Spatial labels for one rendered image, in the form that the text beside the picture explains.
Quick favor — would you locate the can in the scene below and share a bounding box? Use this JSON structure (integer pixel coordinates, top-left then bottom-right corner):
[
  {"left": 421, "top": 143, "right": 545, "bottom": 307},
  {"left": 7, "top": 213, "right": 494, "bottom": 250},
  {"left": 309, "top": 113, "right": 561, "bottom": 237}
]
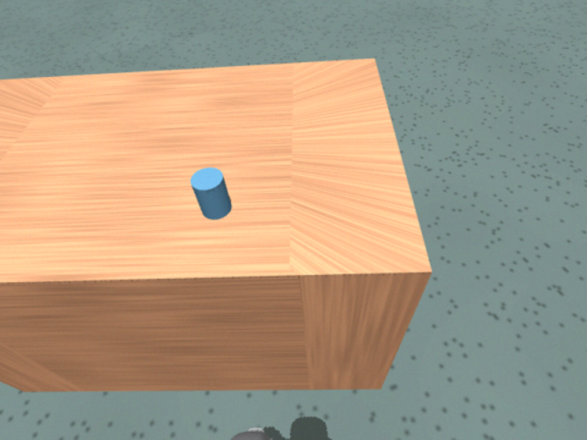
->
[{"left": 191, "top": 168, "right": 232, "bottom": 220}]

